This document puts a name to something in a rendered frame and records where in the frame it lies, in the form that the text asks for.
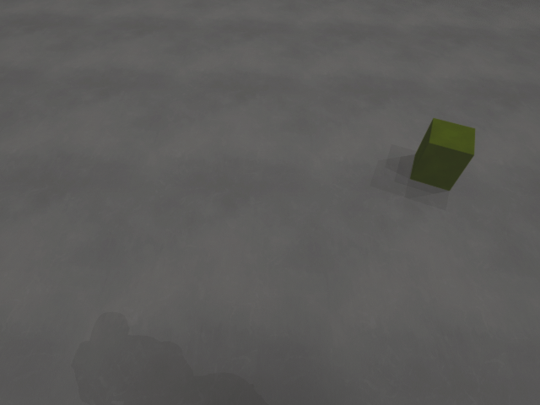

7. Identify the carton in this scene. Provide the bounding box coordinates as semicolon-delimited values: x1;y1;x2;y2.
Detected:
410;118;475;191

